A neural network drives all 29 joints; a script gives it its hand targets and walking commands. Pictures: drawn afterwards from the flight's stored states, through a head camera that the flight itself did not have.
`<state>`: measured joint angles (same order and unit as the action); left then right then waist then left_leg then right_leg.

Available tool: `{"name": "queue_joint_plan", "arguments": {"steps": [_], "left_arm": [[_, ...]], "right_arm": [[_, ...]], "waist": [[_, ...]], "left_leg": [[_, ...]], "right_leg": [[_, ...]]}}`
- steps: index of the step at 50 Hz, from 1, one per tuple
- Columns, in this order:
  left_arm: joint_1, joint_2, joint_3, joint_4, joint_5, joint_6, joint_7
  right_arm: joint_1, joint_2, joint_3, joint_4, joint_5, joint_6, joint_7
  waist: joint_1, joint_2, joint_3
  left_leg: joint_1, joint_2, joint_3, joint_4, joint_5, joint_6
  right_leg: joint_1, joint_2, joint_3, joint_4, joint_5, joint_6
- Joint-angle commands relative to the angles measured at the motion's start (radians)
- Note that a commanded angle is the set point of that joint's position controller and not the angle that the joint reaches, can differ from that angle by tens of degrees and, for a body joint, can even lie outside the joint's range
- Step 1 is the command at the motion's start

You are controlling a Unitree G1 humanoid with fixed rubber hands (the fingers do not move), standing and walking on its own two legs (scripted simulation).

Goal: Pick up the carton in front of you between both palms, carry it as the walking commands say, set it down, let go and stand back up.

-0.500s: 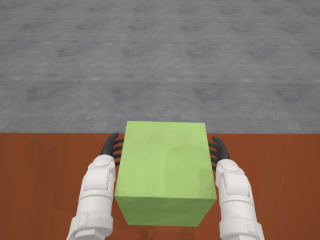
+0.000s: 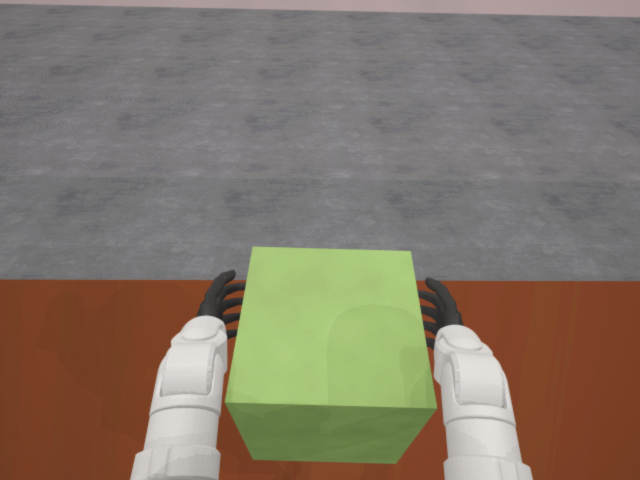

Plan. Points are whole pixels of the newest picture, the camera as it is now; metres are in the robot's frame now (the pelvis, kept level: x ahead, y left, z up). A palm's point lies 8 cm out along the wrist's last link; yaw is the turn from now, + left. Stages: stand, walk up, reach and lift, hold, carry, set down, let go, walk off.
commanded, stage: hold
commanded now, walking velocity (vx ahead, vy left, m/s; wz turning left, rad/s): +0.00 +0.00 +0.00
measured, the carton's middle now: (327, 360) +0.28 +0.00 -0.02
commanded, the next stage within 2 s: carry in 0.90 s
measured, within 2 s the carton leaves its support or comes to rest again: neither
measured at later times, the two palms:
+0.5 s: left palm (211, 329) +0.28 +0.15 +0.05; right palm (448, 337) +0.28 -0.15 +0.05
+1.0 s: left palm (211, 322) +0.29 +0.15 +0.05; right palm (445, 328) +0.29 -0.15 +0.05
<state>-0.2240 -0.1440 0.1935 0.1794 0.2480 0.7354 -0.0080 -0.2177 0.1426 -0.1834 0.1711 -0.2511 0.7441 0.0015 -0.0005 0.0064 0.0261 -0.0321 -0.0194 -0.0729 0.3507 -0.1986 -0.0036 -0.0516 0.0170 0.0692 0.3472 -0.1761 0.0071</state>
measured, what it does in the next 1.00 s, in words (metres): stands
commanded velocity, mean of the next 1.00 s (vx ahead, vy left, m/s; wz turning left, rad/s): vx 0.07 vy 0.00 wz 0.00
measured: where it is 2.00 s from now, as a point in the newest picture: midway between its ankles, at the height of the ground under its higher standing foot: (309, 416)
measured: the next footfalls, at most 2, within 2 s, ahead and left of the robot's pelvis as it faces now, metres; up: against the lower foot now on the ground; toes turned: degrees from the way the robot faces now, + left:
right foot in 1.36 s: +0.22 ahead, -0.08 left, +0.00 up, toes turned -8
left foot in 1.76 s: +0.54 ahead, +0.15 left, +0.00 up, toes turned +15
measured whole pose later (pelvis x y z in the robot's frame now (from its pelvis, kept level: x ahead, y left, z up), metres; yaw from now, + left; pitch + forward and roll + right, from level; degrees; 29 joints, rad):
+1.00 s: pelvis +0.01 +0.00 +0.00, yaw +1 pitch -2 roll +0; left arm -0.22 -0.14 0.18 0.15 0.24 0.79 0.00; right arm -0.21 0.14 -0.18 0.14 -0.23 0.80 -0.01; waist -0.01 0.00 -0.08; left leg -0.18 -0.02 -0.07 0.49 -0.36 -0.01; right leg -0.18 0.02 0.05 0.46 -0.31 0.00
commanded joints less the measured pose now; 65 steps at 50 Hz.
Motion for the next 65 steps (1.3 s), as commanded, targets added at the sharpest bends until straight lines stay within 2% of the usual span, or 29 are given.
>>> {"name": "queue_joint_plan", "arguments": {"steps": [1, 4, 15, 24, 44, 45, 46, 47, 48, 49, 51, 52, 54, 55, 56, 57, 58, 59, 60, 61, 63, 65], "left_arm": [[-0.421, -0.874, -0.51, -0.028, -0.219, 0.0, -0.208], [-0.463, -0.879, -0.498, -0.014, -0.212, 0.001, -0.213], [-0.558, -0.911, -0.491, 0.03, -0.208, -0.01, -0.223], [-0.551, -0.91, -0.487, 0.034, -0.207, -0.01, -0.224], [-0.464, -0.888, -0.512, -0.036, -0.222, -0.002, -0.215], [-0.507, -0.893, -0.537, -0.05, -0.244, 0.005, -0.215], [-0.497, -0.889, -0.53, -0.042, -0.251, 0.011, -0.214], [-0.503, -0.893, -0.548, -0.064, -0.261, 0.014, -0.212], [-0.527, -0.903, -0.571, -0.091, -0.272, 0.018, -0.207], [-0.545, -0.909, -0.592, -0.119, -0.281, 0.025, -0.201], [-0.517, -0.915, -0.622, -0.167, -0.297, 0.052, -0.182], [-0.5, -0.914, -0.643, -0.201, -0.307, 0.071, -0.171], [-0.485, -0.896, -0.683, -0.267, -0.326, 0.115, -0.149], [-0.477, -0.884, -0.7, -0.301, -0.34, 0.138, -0.139], [-0.468, -0.875, -0.722, -0.342, -0.358, 0.162, -0.128], [-0.462, -0.873, -0.742, -0.377, -0.376, 0.188, -0.117], [-0.455, -0.851, -0.757, -0.411, -0.391, 0.214, -0.106], [-0.46, -0.846, -0.777, -0.452, -0.414, 0.238, -0.095], [-0.434, -0.84, -0.793, -0.482, -0.433, 0.261, -0.084], [-0.395, -0.832, -0.803, -0.516, -0.447, 0.282, -0.071], [-0.316, -0.823, -0.803, -0.576, -0.456, 0.322, -0.042], [-0.24, -0.817, -0.788, -0.633, -0.457, 0.358, -0.014]], "right_arm": [[-0.44, 0.869, 0.514, -0.044, 0.226, -0.009, 0.21], [-0.477, 0.873, 0.498, -0.027, 0.22, -0.006, 0.216], [-0.577, 0.904, 0.499, 0.011, 0.224, -0.015, 0.227], [-0.567, 0.908, 0.494, 0.021, 0.22, -0.016, 0.225], [-0.481, 0.89, 0.518, -0.048, 0.236, -0.009, 0.214], [-0.528, 0.894, 0.54, -0.048, 0.253, -0.002, 0.216], [-0.526, 0.895, 0.541, -0.048, 0.263, 0.002, 0.216], [-0.536, 0.895, 0.56, -0.076, 0.278, 0.003, 0.217], [-0.555, 0.901, 0.579, -0.103, 0.289, 0.008, 0.215], [-0.578, 0.906, 0.6, -0.135, 0.302, 0.016, 0.211], [-0.574, 0.911, 0.645, -0.185, 0.334, 0.043, 0.2], [-0.56, 0.916, 0.671, -0.214, 0.352, 0.06, 0.193], [-0.546, 0.917, 0.715, -0.267, 0.379, 0.103, 0.177], [-0.541, 0.912, 0.727, -0.298, 0.384, 0.124, 0.165], [-0.508, 0.896, 0.733, -0.321, 0.387, 0.147, 0.15], [-0.452, 0.876, 0.725, -0.336, 0.386, 0.17, 0.134], [-0.396, 0.86, 0.713, -0.357, 0.374, 0.194, 0.114], [-0.379, 0.842, 0.705, -0.407, 0.374, 0.218, 0.094], [-0.362, 0.83, 0.714, -0.456, 0.384, 0.244, 0.075], [-0.341, 0.818, 0.731, -0.508, 0.398, 0.266, 0.058], [-0.297, 0.804, 0.75, -0.602, 0.422, 0.309, 0.034], [-0.236, 0.794, 0.76, -0.668, 0.441, 0.349, 0.016]], "waist": [[0.001, -0.004, -0.179], [-0.002, -0.002, -0.151], [0.002, -0.004, -0.187], [0.002, -0.003, -0.2], [0.001, -0.005, -0.212], [0.0, -0.015, -0.263], [0.001, -0.016, -0.261], [0.001, -0.016, -0.233], [0.002, -0.033, -0.205], [0.005, -0.051, -0.202], [0.01, -0.105, -0.281], [0.009, -0.137, -0.307], [0.009, -0.135, -0.302], [0.011, -0.104, -0.294], [0.003, 0.001, -0.283], [-0.012, 0.185, -0.278], [-0.022, 0.259, -0.228], [-0.03, 0.218, -0.199], [-0.031, 0.162, -0.221], [-0.032, 0.131, -0.257], [-0.029, 0.149, -0.31], [-0.025, 0.17, -0.323]], "left_leg": [[-0.008, -0.071, -0.005, -0.054, 0.17, -0.002], [-0.027, -0.069, 0.001, -0.056, 0.094, 0.003], [-0.038, -0.063, 0.003, -0.042, 0.029, 0.007], [-0.024, -0.066, 0.004, -0.041, 0.073, 0.003], [0.006, -0.072, -0.003, -0.044, 0.18, 0.001], [-0.103, 0.115, 0.0, 0.03, 0.024, 0.018], [-0.148, 0.102, -0.034, 0.01, -0.206, 0.024], [-0.216, 0.085, -0.034, 0.007, -0.407, 0.023], [-0.274, 0.077, -0.03, 0.026, -0.495, 0.018], [-0.311, 0.072, -0.014, 0.069, -0.443, 0.013], [-0.309, 0.026, 0.075, 0.201, -0.25, -0.002], [-0.306, 0.004, 0.119, 0.211, -0.207, -0.004], [-0.239, 0.003, 0.145, 0.101, -0.225, 0.008], [-0.174, 0.026, 0.113, 0.056, -0.245, 0.017], [-0.105, 0.114, -0.021, -0.02, -0.322, 0.046], [-0.006, 0.253, -0.246, -0.109, -0.378, 0.107], [0.092, 0.355, -0.412, -0.143, -0.264, 0.176], [0.129, 0.372, -0.428, -0.13, -0.106, 0.221], [0.156, 0.366, -0.378, -0.107, 0.022, 0.229], [0.171, 0.346, -0.301, -0.09, 0.105, 0.213], [0.143, 0.281, -0.153, -0.06, 0.215, 0.164], [0.061, 0.246, -0.055, -0.034, 0.171, 0.133]], "right_leg": [[0.08, 0.076, 0.005, -0.04, 0.153, -0.002], [0.061, 0.072, 0.0, -0.042, 0.081, -0.004], [0.053, 0.068, -0.004, -0.025, 0.017, -0.006], [0.065, 0.07, -0.003, -0.024, 0.061, -0.003], [0.091, 0.074, 0.006, -0.028, 0.171, 0.001], [-0.026, -0.118, -0.014, 0.045, 0.005, -0.013], [-0.068, -0.108, 0.022, 0.014, -0.233, -0.028], [-0.127, -0.105, 0.043, -0.014, -0.449, -0.035], [-0.154, -0.113, 0.066, -0.028, -0.547, -0.042], [-0.149, -0.134, 0.089, -0.032, -0.526, -0.051], [-0.124, -0.19, 0.163, -0.074, -0.452, -0.086], [-0.116, -0.217, 0.192, -0.089, -0.448, -0.106], [-0.186, -0.213, 0.155, -0.062, -0.481, -0.115], [-0.25, -0.183, 0.096, -0.009, -0.468, -0.094], [-0.343, -0.125, 0.002, 0.123, -0.408, -0.059], [-0.49, -0.055, -0.121, 0.346, -0.309, -0.021], [-0.677, -0.033, -0.168, 0.42, -0.323, -0.006], [-0.75, -0.055, -0.155, 0.425, -0.366, -0.011], [-0.75, -0.062, -0.149, 0.416, -0.374, -0.013], [-0.718, -0.058, -0.16, 0.37, -0.338, -0.014], [-0.599, -0.013, -0.217, 0.285, -0.214, -0.008], [-0.45, 0.012, -0.267, 0.169, -0.133, -0.007]]}}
